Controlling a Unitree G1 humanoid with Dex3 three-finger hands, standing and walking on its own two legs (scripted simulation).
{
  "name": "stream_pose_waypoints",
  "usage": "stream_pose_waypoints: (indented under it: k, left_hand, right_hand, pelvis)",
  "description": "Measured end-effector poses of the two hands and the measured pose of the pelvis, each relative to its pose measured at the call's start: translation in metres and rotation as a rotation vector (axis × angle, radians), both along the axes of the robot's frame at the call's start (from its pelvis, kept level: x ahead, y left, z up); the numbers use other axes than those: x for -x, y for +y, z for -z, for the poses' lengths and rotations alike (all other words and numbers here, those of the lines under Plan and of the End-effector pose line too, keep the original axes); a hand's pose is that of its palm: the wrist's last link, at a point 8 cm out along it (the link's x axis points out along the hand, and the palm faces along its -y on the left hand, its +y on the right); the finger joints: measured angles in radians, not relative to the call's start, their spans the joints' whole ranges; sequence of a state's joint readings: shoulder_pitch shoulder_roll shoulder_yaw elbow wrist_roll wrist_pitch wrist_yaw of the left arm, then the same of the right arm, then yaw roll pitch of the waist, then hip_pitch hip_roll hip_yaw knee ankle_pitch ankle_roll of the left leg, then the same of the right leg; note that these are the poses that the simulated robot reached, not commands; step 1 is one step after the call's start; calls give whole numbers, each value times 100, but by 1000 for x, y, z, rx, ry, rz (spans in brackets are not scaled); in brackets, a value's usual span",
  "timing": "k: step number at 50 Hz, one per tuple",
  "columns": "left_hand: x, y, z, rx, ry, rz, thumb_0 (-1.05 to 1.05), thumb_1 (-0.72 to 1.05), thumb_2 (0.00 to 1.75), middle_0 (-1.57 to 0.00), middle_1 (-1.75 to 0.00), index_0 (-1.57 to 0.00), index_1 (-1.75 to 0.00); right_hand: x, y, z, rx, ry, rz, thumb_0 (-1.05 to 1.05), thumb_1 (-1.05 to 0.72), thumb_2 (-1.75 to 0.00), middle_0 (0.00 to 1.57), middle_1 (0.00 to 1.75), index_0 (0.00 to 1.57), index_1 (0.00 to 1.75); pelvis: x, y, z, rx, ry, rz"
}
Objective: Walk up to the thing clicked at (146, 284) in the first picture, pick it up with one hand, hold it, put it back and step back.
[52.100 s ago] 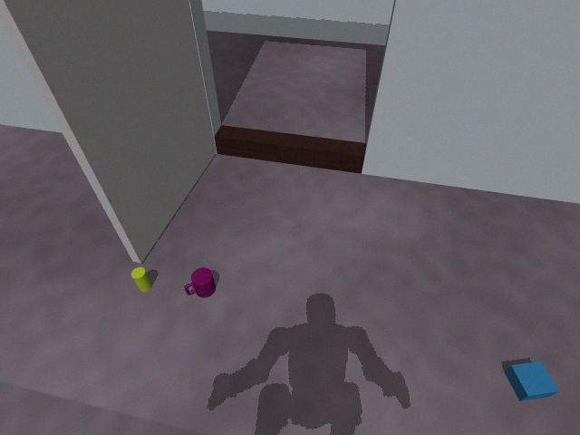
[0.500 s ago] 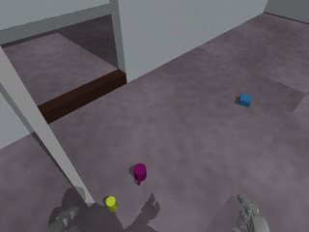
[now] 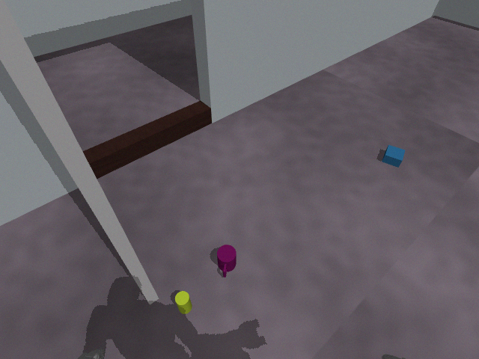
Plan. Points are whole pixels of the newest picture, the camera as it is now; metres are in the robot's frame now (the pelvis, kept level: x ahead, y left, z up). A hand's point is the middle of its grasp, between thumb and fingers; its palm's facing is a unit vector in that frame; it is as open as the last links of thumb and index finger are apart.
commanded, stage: stand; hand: left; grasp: from above
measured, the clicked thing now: (183, 302) +0.47 +0.22 -0.69
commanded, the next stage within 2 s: none
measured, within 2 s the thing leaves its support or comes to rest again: neither
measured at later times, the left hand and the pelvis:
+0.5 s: hand out of the picture +0.03 +0.23 -0.13, palm faces +0.03 -0.94 -0.33, open 7.4 cm; pelvis -0.01 +0.00 +0.03, yaw +0 degrees
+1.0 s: hand out of the picture +0.06 +0.22 -0.12, palm faces +0.01 -0.95 -0.33, open 7.4 cm; pelvis +0.00 -0.01 +0.04, yaw +0 degrees
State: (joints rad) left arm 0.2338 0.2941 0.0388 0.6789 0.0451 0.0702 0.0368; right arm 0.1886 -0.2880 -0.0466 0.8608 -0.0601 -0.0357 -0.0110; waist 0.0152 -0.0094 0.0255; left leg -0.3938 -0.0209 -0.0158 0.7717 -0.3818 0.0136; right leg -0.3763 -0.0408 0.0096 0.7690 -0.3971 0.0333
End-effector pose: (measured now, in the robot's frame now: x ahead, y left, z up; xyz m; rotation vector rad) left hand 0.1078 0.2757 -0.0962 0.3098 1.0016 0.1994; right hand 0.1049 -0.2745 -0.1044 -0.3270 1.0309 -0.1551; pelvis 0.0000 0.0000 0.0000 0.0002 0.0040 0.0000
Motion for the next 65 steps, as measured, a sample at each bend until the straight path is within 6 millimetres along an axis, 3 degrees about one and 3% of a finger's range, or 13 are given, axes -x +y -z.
stream_pose_waypoints:
  k: [12, 23, 39, 55, 65]
  left_hand:
    - [65, 5, 5, 39, 191, -82, 1, 90, 90, -20, -30, -20, -30]
    - [89, 3, -2, 28, 262, -103, 1, 90, 90, -21, -30, -20, -30]
    - [79, -2, -6, 20, 275, -95, 1, 90, 90, -21, -30, -20, -30]
    - [46, -9, -10, 25, 237, -73, 1, 90, 90, -21, -30, -20, -30]
    - [38, -10, -13, 18, 233, -63, 1, 90, 90, -21, -30, -20, -30]
  right_hand:
    - [39, 10, -5, -25, 119, 63, 1, -90, -90, 20, 30, 20, 30]
    - [51, 8, -5, -53, 161, 84, 0, -90, -90, 20, 30, 20, 30]
    - [61, -15, -8, -30, 214, 102, 0, -91, -90, 20, 30, 20, 30]
    - [46, -20, -10, -32, 197, 98, 0, -91, -90, 20, 30, 20, 30]
    - [41, -25, -11, -31, 193, 99, 0, -91, -90, 20, 30, 20, 30]
  pelvis:
    - [4, 7, -22, 5, -61, 2]
    - [8, 3, -31, 1, -88, -3]
    - [6, -8, -35, 1, -82, -3]
    - [-4, -13, -37, -1, -78, 7]
    - [-6, -17, -38, -1, -71, 9]
